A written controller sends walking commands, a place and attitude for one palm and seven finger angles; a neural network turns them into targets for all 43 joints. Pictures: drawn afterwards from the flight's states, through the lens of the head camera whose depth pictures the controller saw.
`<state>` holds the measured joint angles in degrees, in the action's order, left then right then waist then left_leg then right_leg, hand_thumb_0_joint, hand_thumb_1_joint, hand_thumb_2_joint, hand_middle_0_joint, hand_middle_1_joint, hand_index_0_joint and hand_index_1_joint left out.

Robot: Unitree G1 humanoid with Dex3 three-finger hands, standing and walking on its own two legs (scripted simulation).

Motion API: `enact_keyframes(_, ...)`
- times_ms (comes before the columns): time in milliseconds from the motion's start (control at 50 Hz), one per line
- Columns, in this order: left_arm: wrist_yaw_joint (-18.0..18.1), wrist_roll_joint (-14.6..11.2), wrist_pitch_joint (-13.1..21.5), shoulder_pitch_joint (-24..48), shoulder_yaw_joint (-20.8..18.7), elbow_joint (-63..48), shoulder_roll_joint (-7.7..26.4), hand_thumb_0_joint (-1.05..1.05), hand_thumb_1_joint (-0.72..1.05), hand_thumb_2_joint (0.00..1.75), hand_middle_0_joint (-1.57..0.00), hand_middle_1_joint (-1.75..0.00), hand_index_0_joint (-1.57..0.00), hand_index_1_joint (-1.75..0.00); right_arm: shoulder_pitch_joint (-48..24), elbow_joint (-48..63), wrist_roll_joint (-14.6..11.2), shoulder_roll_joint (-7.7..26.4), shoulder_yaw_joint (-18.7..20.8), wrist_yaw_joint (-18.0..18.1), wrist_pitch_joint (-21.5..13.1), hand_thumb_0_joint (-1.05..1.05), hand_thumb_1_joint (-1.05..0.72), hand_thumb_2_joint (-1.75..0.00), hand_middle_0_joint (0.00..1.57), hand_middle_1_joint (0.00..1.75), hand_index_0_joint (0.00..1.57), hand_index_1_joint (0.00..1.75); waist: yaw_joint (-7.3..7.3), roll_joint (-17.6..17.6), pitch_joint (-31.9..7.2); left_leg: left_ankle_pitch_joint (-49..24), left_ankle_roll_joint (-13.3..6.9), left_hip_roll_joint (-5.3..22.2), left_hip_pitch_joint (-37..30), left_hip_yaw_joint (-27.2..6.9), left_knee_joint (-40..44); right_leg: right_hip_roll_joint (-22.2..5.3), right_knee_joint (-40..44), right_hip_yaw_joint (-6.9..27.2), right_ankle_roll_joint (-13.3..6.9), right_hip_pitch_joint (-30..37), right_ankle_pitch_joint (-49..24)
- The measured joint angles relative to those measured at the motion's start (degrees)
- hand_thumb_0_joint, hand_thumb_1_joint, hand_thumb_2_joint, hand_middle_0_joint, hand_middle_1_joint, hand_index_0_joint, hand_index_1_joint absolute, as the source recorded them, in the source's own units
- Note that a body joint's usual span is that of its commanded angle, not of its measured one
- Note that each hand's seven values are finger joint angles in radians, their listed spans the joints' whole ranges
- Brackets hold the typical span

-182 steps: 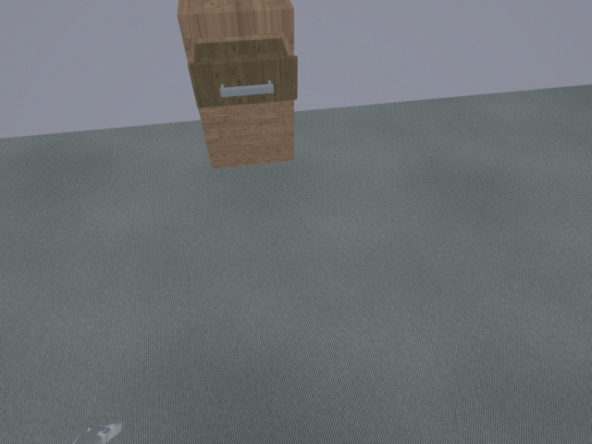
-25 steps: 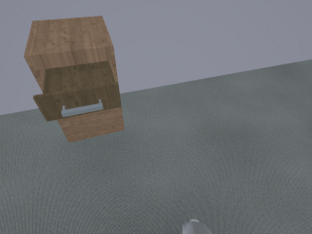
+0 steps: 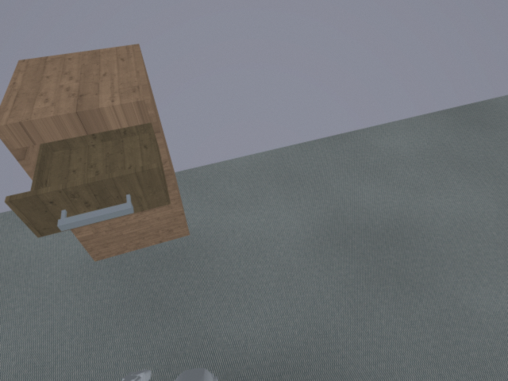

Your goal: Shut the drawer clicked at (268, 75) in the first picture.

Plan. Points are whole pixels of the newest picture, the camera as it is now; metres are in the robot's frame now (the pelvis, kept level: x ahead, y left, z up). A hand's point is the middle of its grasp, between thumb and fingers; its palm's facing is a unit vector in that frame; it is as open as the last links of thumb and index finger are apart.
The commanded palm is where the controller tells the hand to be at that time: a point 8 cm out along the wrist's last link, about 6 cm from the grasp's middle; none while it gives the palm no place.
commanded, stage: turn to face it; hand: left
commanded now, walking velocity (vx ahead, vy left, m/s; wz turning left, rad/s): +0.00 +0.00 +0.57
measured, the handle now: (97, 210) +0.59 +0.46 -0.20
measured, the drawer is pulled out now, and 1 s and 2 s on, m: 0.22 0.22 0.22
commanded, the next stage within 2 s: take the last steps up to it in 0.56 s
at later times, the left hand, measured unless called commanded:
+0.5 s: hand out of the picture -0.04 +0.26 -0.17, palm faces +0.31 -0.91 -0.26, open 7.4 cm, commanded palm none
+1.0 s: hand out of the picture -0.07 +0.16 -0.14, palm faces +0.43 -0.87 -0.24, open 7.3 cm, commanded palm none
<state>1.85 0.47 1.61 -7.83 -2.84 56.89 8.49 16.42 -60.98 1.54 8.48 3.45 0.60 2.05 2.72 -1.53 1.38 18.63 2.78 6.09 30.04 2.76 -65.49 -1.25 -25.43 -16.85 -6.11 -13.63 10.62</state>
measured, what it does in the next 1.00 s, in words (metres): steps on the spot, turning left: left foot, then right foot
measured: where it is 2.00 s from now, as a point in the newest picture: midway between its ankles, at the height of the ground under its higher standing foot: outside the picture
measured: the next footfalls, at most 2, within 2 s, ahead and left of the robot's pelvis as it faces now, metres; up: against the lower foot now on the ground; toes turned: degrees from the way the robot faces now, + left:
left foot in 0.28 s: +0.02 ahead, +0.16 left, +0.00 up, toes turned +17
right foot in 0.68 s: +0.06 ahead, -0.08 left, +0.00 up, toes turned +11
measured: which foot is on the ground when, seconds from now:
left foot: up 0.00-0.26, down 0.28-0.70, up 0.72-1.00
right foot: down 0.00-0.28, up 0.30-0.66, down 0.68-1.00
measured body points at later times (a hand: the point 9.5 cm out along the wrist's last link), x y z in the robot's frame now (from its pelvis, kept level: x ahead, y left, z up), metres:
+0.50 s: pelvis +0.00 +0.04 +0.00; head +0.02 +0.06 +0.45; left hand -0.05 +0.30 -0.15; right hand +0.14 -0.17 -0.14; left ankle -0.02 +0.14 -0.74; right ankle +0.02 -0.10 -0.67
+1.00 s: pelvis +0.01 +0.00 +0.01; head +0.02 -0.04 +0.46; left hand -0.09 +0.20 -0.12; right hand +0.11 -0.23 -0.16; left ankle -0.06 +0.16 -0.65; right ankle +0.02 -0.09 -0.74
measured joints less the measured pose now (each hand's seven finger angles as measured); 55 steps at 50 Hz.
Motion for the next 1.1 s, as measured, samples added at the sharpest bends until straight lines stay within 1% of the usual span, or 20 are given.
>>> enact_keyframes(100,0.1,0.5,-1.1,-2.2,-0.2,-0.4,0.6,-0.02,0.93,0.9,-0.2,-0.3,-0.2,-0.3,-2.3,1.7,0.2,1.3,0.5,-0.7,1.3,0.0,-0.91,-0.9,0.2,0.29,0.2,0.29,-1.71,0.7,-0.7,2.4,0.4,0.2,-2.7,1.7,7.4,-1.6,-0.4,-3.0,0.7,0.6,1.1)
enact_keyframes(200,-0.1,1.1,-2.0,-4.9,-0.6,0.1,1.8,-0.01,0.92,0.9,-0.2,-0.3,-0.2,-0.3,-4.9,3.8,0.0,2.3,0.4,-1.1,1.3,0.0,-0.91,-0.9,0.2,0.29,0.2,0.29,-3.64,2.0,0.5,5.9,-0.2,-0.1,-8.1,3.3,17.8,-4.3,-3.6,-5.4,1.9,-0.8,2.8)
enact_keyframes(260,-0.3,0.9,-2.5,-6.7,-0.9,0.7,2.8,0.0,0.91,0.9,-0.2,-0.3,-0.2,-0.3,-6.2,5.2,-0.1,2.9,0.2,-1.2,0.7,0.0,-0.91,-0.9,0.2,0.29,0.2,0.29,-4.38,2.3,1.2,2.6,-0.8,-0.7,-12.8,3.9,26.9,-6.4,-7.5,-6.7,3.2,-2.4,4.5)
enact_keyframes(280,-0.5,0.7,-2.8,-7.4,-1.1,1.0,3.2,0.0,0.91,0.9,-0.2,-0.3,-0.2,-0.3,-6.5,5.6,-0.1,2.9,0.2,-1.2,0.3,0.0,-0.91,-0.9,0.2,0.29,0.2,0.29,-4.49,2.6,1.4,0.3,-2.2,-1.3,-13.6,3.9,29.2,-7.5,-9.6,-6.8,3.8,-3.3,5.5)
enact_keyframes(300,-0.5,0.5,-3.4,-7.8,-1.3,1.4,3.6,0.0,0.91,0.9,-0.2,-0.3,-0.2,-0.3,-6.9,5.9,0.0,2.8,0.1,-1.1,0.0,0.0,-0.91,-0.9,0.2,0.29,0.2,0.29,-4.69,3.1,1.8,0.0,-3.2,-2.0,-13.4,3.9,28.9,-7.9,-12.7,-5.1,5.6,-4.7,9.3)
enact_keyframes(340,-0.6,0.6,-4.7,-8.2,-1.4,1.9,4.4,0.0,0.91,0.9,-0.2,-0.3,-0.2,-0.3,-7.2,6.4,0.2,2.3,-0.4,-0.8,-0.8,0.0,-0.91,-0.9,0.2,0.29,0.2,0.29,-4.83,3.3,2.5,0.2,-4.2,-2.8,-13.8,3.8,29.5,-6.5,-21.4,1.8,7.8,-8.3,16.4)
enact_keyframes(360,-0.6,0.6,-5.1,-8.2,-1.5,2.1,4.7,0.0,0.91,0.9,-0.2,-0.3,-0.2,-0.3,-7.1,6.5,0.2,2.1,-0.6,-0.5,-1.0,0.0,-0.91,-0.9,0.2,0.3,0.2,0.29,-4.81,3.3,2.6,-0.2,-4.4,-3.2,-14.3,3.4,30.7,-5.7,-25.6,4.7,8.4,-9.9,17.0)
enact_keyframes(400,-0.8,0.6,-5.2,-8.0,-1.7,2.3,5.0,0.0,0.91,0.9,-0.2,-0.3,-0.2,-0.3,-6.9,6.2,0.0,1.8,-1.0,-0.1,-1.1,0.0,-0.91,-0.9,0.2,0.3,0.2,0.29,-4.9,2.9,2.7,-1.8,-4.5,-3.8,-15.4,2.7,33.5,-4.6,-31.4,8.7,9.3,-12.1,15.4)
enact_keyframes(460,-0.9,0.3,-4.8,-7.5,-1.6,1.9,5.2,0.0,0.91,0.9,-0.2,-0.3,-0.2,-0.3,-6.7,5.5,-0.2,1.6,-1.4,0.1,-1.0,0.0,-0.91,-0.9,0.2,0.3,0.2,0.29,-5.05,2.4,2.5,-4.2,-4.7,-4.7,-17.0,1.9,37.2,-4.1,-33.7,12.1,10.5,-12.9,12.6)
enact_keyframes(540,-0.6,0.0,-4.7,-6.4,-1.3,1.4,4.8,0.0,0.91,0.9,-0.2,-0.3,-0.2,-0.3,-6.7,5.1,-0.3,1.8,-1.2,0.1,-0.8,0.0,-0.91,-0.9,0.21,0.3,0.2,0.3,-4.47,1.7,2.2,-5.8,-4.5,-5.6,-17.8,1.0,39.5,-3.8,-29.0,13.9,11.1,-10.5,12.9)
enact_keyframes(620,-0.3,-0.2,-4.4,-4.6,-0.8,0.7,3.7,0.0,0.91,0.9,-0.2,-0.3,-0.2,-0.3,-6.6,4.8,0.0,2.2,-0.9,-0.1,-0.3,0.0,-0.91,-0.9,0.21,0.3,0.2,0.3,-3.4,0.7,2.2,-6.2,-3.7,-6.0,-17.1,0.0,39.0,-2.7,-19.8,14.0,10.6,-6.1,13.9)
enact_keyframes(680,-0.3,-0.1,-3.2,-3.9,-0.4,-0.1,2.8,0.0,0.91,0.9,-0.2,-0.3,-0.2,-0.3,-6.2,4.3,-0.2,2.7,-0.5,-0.3,0.1,0.0,-0.91,-0.9,0.21,0.3,0.2,0.3,-3.0,0.2,1.7,-5.5,-2.5,-6.4,-15.1,-0.7,36.2,-2.0,-8.6,13.4,9.9,-0.9,7.9)
enact_keyframes(700,-0.1,0.1,-2.5,-3.6,-0.2,0.0,2.1,0.0,0.91,0.9,-0.2,-0.3,-0.2,-0.3,-6.1,4.0,-0.5,3.2,-0.3,-0.4,0.2,0.0,-0.91,-0.9,0.21,0.3,0.2,0.3,-2.92,-1.1,1.8,-4.4,-2.4,-5.8,-14.2,-1.3,34.2,-1.2,-7.3,12.6,8.0,-0.2,7.4)
enact_keyframes(720,-0.2,0.3,-2.1,-3.6,0.2,-0.1,1.3,0.0,0.91,0.9,-0.2,-0.3,-0.2,-0.3,-5.9,3.7,-0.6,3.7,0.0,-0.4,0.5,0.0,-0.91,-0.9,0.21,0.3,0.2,0.3,-2.68,-2.1,1.8,0.0,-2.2,-5.6,-12.9,-2.3,30.9,-0.7,-7.2,11.8,6.3,0.1,7.3)
enact_keyframes(760,-0.5,0.5,-1.4,-4.2,0.9,-0.5,0.2,0.0,0.91,0.9,-0.2,-0.3,-0.2,-0.3,-4.9,3.1,-0.3,4.2,0.4,-0.6,1.3,0.0,-0.91,-0.9,0.2,0.3,0.2,0.29,-2.48,-2.7,1.1,5.9,-2.1,-6.3,-9.7,-3.3,21.8,-1.1,-6.1,10.4,4.4,1.0,6.7)
enact_keyframes(780,-0.6,0.5,-1.1,-4.9,1.0,-0.6,-0.2,0.0,0.91,0.9,-0.2,-0.3,-0.2,-0.3,-4.5,2.7,-0.1,4.4,0.6,-0.9,1.5,0.0,-0.91,-0.9,0.2,0.3,0.2,0.29,-2.69,-2.5,0.8,6.2,-2.1,-6.4,-8.3,-3.2,17.3,-1.3,-4.8,10.2,4.0,1.7,6.1)
enact_keyframes(820,-0.7,0.4,-0.4,-6.4,1.1,-0.4,-0.9,0.0,0.91,0.9,-0.2,-0.3,-0.2,-0.3,-3.8,2.0,0.3,4.6,0.9,-1.5,1.4,0.0,-0.91,-0.9,0.2,0.3,0.2,0.29,-2.95,-2.0,0.2,3.3,-1.8,-5.8,-6.0,-2.8,9.9,-1.6,-1.6,9.8,4.0,3.4,4.5)
enact_keyframes(880,-0.7,0.3,0.5,-8.9,0.9,0.6,-0.9,0.0,0.92,0.9,-0.21,-0.3,-0.2,-0.3,-2.7,1.3,0.5,4.9,1.3,-2.1,0.8,0.0,-0.91,-0.9,0.2,0.3,0.2,0.29,-3.03,-1.5,-0.4,-2.1,-1.1,-4.2,-4.2,-2.7,4.7,-1.6,2.5,9.2,3.8,5.5,2.7)
enact_keyframes(1000,-1.0,0.6,1.4,-13.9,1.0,3.2,-1.4,0.0,0.92,0.9,-0.21,-0.3,-0.2,-0.3,-1.1,-0.4,0.6,5.2,1.6,-2.2,0.6,0.0,-0.91,-0.9,0.2,0.3,0.2,0.29,-3.85,-1.5,-1.0,-6.4,-0.3,-1.3,-3.7,-2.5,6.4,-1.6,6.9,7.6,4.2,8.1,1.4)
enact_keyframes(1100,-1.2,1.0,1.7,-17.7,1.1,6.0,-2.0,0.0,0.91,0.9,-0.2,-0.3,-0.2,-0.3,-1.9,-1.1,0.5,4.6,1.1,-2.4,0.4,0.0,-0.91,-0.9,0.2,0.29,0.2,0.29,-5.32,-1.1,-0.8,-4.9,-0.6,-0.3,-4.9,-0.9,14.3,-2.1,8.5,7.0,5.3,9.7,1.7)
